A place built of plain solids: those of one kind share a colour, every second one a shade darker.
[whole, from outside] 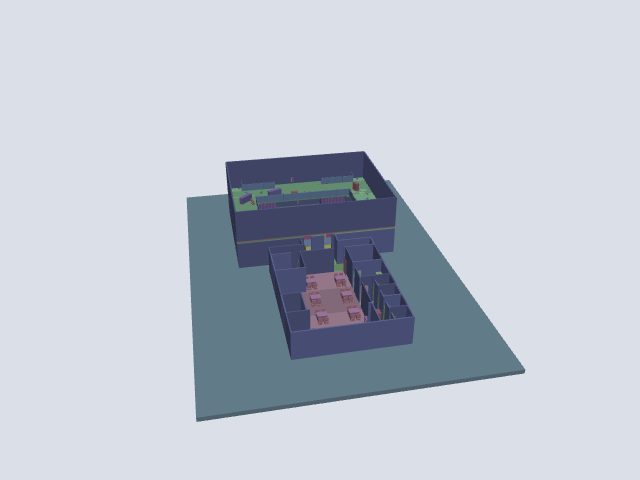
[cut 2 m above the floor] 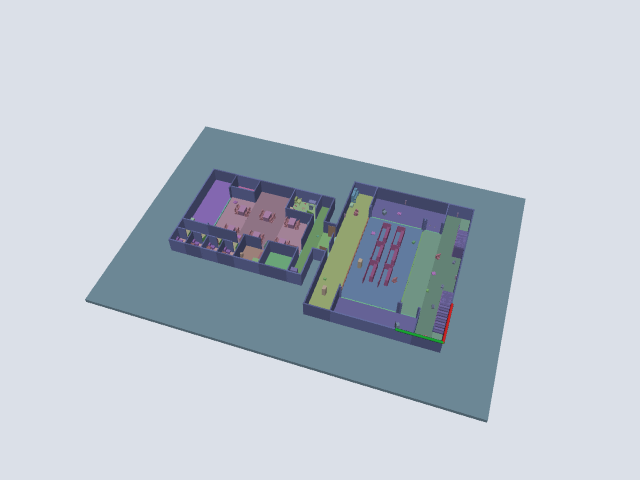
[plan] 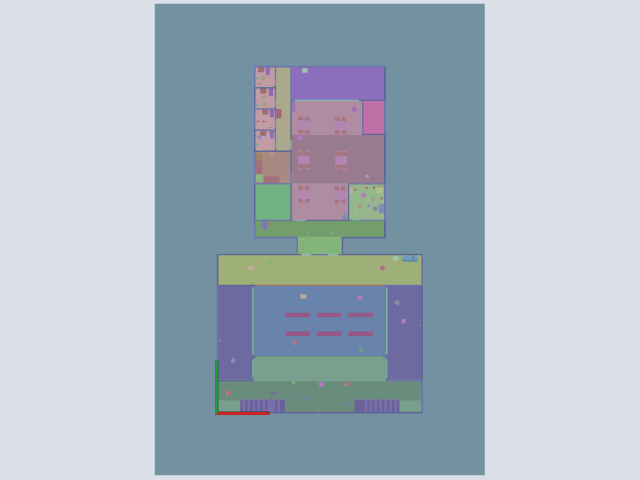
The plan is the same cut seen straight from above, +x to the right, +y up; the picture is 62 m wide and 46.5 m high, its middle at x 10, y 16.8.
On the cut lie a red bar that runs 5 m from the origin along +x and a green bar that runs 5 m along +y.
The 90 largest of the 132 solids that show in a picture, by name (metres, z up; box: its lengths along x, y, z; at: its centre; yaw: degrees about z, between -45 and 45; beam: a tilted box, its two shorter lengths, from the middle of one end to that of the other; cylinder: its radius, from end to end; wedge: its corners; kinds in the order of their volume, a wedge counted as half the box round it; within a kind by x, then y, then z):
{
 "under_1": {"box": [31.97, 45.68, 0.5], "at": [9.98, 16.84, -0.33]},
 "wall_1": {"box": [0.16, 2.96, 3.67], "at": [0.08, 1.64, 1.53]},
 "wall_2": {"box": [0.16, 15.16, 4.05], "at": [0.08, 7.74, 5.7]},
 "wall_3": {"box": [0.16, 9.09, 3.67], "at": [0.08, 7.79, 1.53]},
 "wall_4": {"box": [0.16, 2.85, 3.67], "at": [0.08, 13.89, 1.53]},
 "wall_5": {"box": [3.56, 0.13, 3.67], "at": [1.78, 3.19, 1.53]},
 "wall_6": {"box": [3.86, 0.13, 3.67], "at": [1.93, 12.4, 1.53]},
 "wall_7": {"box": [0.16, 1.53, 3.67], "at": [3.68, 17.88, 1.53]},
 "wall_8": {"box": [0.16, 3.41, 3.67], "at": [3.68, 20.48, 1.53]},
 "wall_9": {"box": [0.16, 3.02, 3.67], "at": [3.68, 23.82, 1.53]},
 "wall_10": {"box": [0.16, 1.92, 3.67], "at": [3.68, 26.42, 1.53]},
 "wall_11": {"box": [0.16, 1.92, 3.67], "at": [3.68, 28.47, 1.53]},
 "wall_12": {"box": [0.16, 1.92, 3.67], "at": [3.68, 30.52, 1.53]},
 "wall_13": {"box": [0.16, 1.91, 3.67], "at": [3.68, 32.56, 1.53]},
 "wall_14": {"box": [7.88, 0.031, 3.67], "at": [3.94, 15.46, 1.53]},
 "wall_15": {"box": [8.24, 0.13, 3.67], "at": [4.12, 15.38, 1.53]},
 "wall_16": {"box": [2.15, 0.13, 3.67], "at": [4.67, 27.45, 1.53]},
 "wall_17": {"box": [2.15, 0.13, 3.67], "at": [4.67, 29.5, 1.53]},
 "wall_18": {"box": [2.15, 0.13, 3.67], "at": [4.67, 31.55, 1.53]},
 "wall_19": {"box": [3.66, 0.13, 3.67], "at": [5.43, 22.25, 1.53]},
 "wall_20": {"box": [3.66, 0.13, 3.67], "at": [5.43, 25.39, 1.53]},
 "wall_21": {"box": [3.81, 0.13, 3.67], "at": [5.51, 18.7, 1.53]},
 "wall_22": {"box": [4.28, 0.16, 3.67], "at": [5.74, 17.03, 1.53]},
 "wall_23": {"box": [0.13, 3.41, 3.67], "at": [7.2, 20.48, 1.53]},
 "wall_24": {"box": [0.13, 1.99, 3.67], "at": [7.2, 24.34, 1.53]},
 "wall_25": {"box": [0.13, 3.77, 3.67], "at": [7.2, 28.38, 1.53]},
 "wall_26": {"box": [0.13, 3.13, 3.67], "at": [7.2, 31.95, 1.53]},
 "wall_27": {"box": [0.16, 1.47, 3.67], "at": [7.79, 16.21, 1.53]},
 "wall_28": {"box": [19.97, 0.16, 8.02], "at": [9.98, 0.08, 3.71]},
 "wall_29": {"box": [19.97, 0.16, 4.05], "at": [9.98, 15.4, 5.7]},
 "wall_30": {"box": [12.77, 0.16, 3.67], "at": [9.98, 33.6, 1.53]},
 "wall_31": {"box": [4.37, 0.13, 3.67], "at": [10.8, 18.7, 1.53]},
 "wall_32": {"box": [0.16, 1.47, 3.67], "at": [12.18, 16.21, 1.53]},
 "wall_33": {"box": [0.13, 3.41, 3.67], "at": [12.78, 20.48, 1.53]},
 "wall_34": {"box": [0.13, 3.16, 3.67], "at": [14.14, 28.68, 1.53]},
 "wall_35": {"box": [4.28, 0.16, 3.67], "at": [14.23, 17.03, 1.53]},
 "wall_36": {"box": [3.66, 0.13, 3.67], "at": [14.54, 22.25, 1.53]},
 "wall_37": {"box": [2.59, 0.13, 3.67], "at": [15.07, 30.32, 1.53]},
 "wall_38": {"box": [2.5, 0.13, 3.67], "at": [15.12, 18.7, 1.53]},
 "wall_39": {"box": [2.29, 0.13, 3.67], "at": [15.22, 27.04, 1.53]},
 "wall_40": {"box": [8.24, 0.13, 3.67], "at": [15.85, 15.38, 1.53]},
 "wall_41": {"box": [7.88, 0.031, 3.67], "at": [16.03, 15.46, 1.53]},
 "wall_42": {"box": [0.16, 1.53, 3.67], "at": [16.29, 17.88, 1.53]},
 "wall_43": {"box": [0.16, 3.41, 3.67], "at": [16.29, 20.48, 1.53]},
 "wall_44": {"box": [0.16, 4.66, 3.67], "at": [16.29, 24.64, 1.53]},
 "wall_45": {"box": [0.16, 3.16, 3.67], "at": [16.29, 28.68, 1.53]},
 "wall_46": {"box": [0.16, 3.13, 3.67], "at": [16.29, 31.95, 1.53]},
 "wall_47": {"box": [3.86, 0.13, 3.67], "at": [18.04, 12.4, 1.53]},
 "wall_48": {"box": [3.56, 0.13, 3.67], "at": [18.19, 3.19, 1.53]},
 "wall_49": {"box": [0.16, 2.96, 3.67], "at": [19.89, 1.64, 1.53]},
 "wall_50": {"box": [0.16, 15.16, 4.05], "at": [19.89, 7.74, 5.7]},
 "wall_51": {"box": [0.16, 9.09, 3.67], "at": [19.89, 7.79, 1.53]},
 "wall_52": {"box": [0.16, 2.85, 3.67], "at": [19.89, 13.89, 1.53]},
 "floor_chapel_1": {"box": [12.85, 6.84, 0.5], "at": [9.98, 8.92, -0.25]},
 "floor_school_1": {"box": [5.45, 3.54, 0.5], "at": [9.98, 20.54, -0.25]},
 "floor_school_2": {"box": [6.82, 3.29, 0.5], "at": [10.67, 28.61, -0.25]},
 "floor_school_3": {"box": [8.95, 4.66, 0.5], "at": [11.73, 24.64, -0.25]},
 "floor_back_rows_1": {"box": [2.14, 1.1, 0.5], "at": [1.23, 0.71, -0.25]},
 "floor_back_rows_2": {"box": [6.73, 1.1, 0.5], "at": [9.98, 0.71, -0.25]},
 "floor_back_rows_3": {"box": [19.65, 1.86, 0.5], "at": [9.98, 2.19, -0.25]},
 "floor_back_rows_4": {"box": [12.85, 2.25, 0.5], "at": [9.98, 4.25, -0.25]},
 "floor_back_rows_5": {"box": [2.14, 1.1, 0.5], "at": [18.74, 0.71, -0.25]},
 "floor_dais_1": {"box": [19.65, 2.85, 0.66], "at": [9.98, 13.89, -0.17]},
 "floor_side_1": {"box": [3.27, 9.09, 0.5], "at": [1.79, 7.79, -0.25]},
 "floor_side_2": {"box": [3.27, 9.09, 0.5], "at": [18.18, 7.79, -0.25]},
 "upper_floor_gallery_1": {"box": [3.4, 6.84, 0.16], "at": [1.86, 8.92, 3.59]},
 "upper_floor_gallery_2": {"box": [6.73, 1.1, 0.16], "at": [9.98, 0.71, 3.59]},
 "upper_floor_gallery_3": {"box": [19.65, 4.24, 0.16], "at": [9.98, 3.38, 3.59]},
 "upper_floor_gallery_4": {"box": [3.4, 6.84, 0.16], "at": [18.11, 8.92, 3.59]},
 "stair_1": {"box": [1.95, 1.1, 2.43], "at": [5.65, 0.71, 0.91]},
 "stair_2": {"box": [1.71, 1.1, 2.62], "at": [5.77, 0.71, 1.01]},
 "stair_3": {"box": [0.51, 1.1, 3.58], "at": [6.37, 0.71, 1.49]},
 "stair_4": {"box": [0.98, 1.1, 3.2], "at": [13.84, 0.71, 1.3]},
 "stair_5": {"box": [2.42, 1.1, 2.04], "at": [14.56, 0.71, 0.72]},
 "floor_platform_1": {"box": [8.95, 3.13, 0.66], "at": [11.73, 31.95, -0.17]},
 "floor_passage_1": {"box": [4.22, 1.66, 0.5], "at": [9.98, 16.28, -0.25]},
 "floor_passage_2": {"box": [12.45, 1.53, 0.5], "at": [9.98, 17.88, -0.25]},
 "floor_wc_1": {"box": [1.86, 1.92, 0.5], "at": [4.69, 26.42, -0.25]},
 "floor_wc_2": {"box": [1.86, 1.92, 0.5], "at": [4.69, 28.47, -0.25]},
 "floor_wc_3": {"box": [1.86, 1.92, 0.5], "at": [4.69, 30.52, -0.25]},
 "floor_wc_4": {"box": [1.86, 1.91, 0.5], "at": [4.69, 32.56, -0.25]},
 "floor_deacons_1": {"box": [3.37, 3.41, 0.5], "at": [5.45, 20.48, -0.25]},
 "floor_vestry_1": {"box": [3.37, 3.41, 0.5], "at": [14.53, 20.48, -0.25]},
 "floor_back_lobby_1": {"box": [1.38, 8.06, 0.5], "at": [6.44, 29.49, -0.25]},
 "floor_kitchen_1": {"box": [3.37, 3.02, 0.5], "at": [5.45, 23.82, -0.25]},
 "floor_stack_store_1": {"box": [2.0, 3.16, 0.5], "at": [15.21, 28.68, -0.25]},
 "floor_gap_dais_step_1": {"box": [12.25, 0.13, 0.66], "at": [9.98, 12.4, -0.17]},
 "stair_guard_1": {"box": [12.85, 0.08, 0.95], "at": [9.98, 5.46, 4.15]},
 "fridge_1": {"box": [0.7, 0.75, 1.72], "at": [4.12, 22.79, 0.86]},
 "table_trolley_1": {"box": [1.9, 0.5, 0.9], "at": [17.82, 4.78, 4.12], "yaw": 40.6}
}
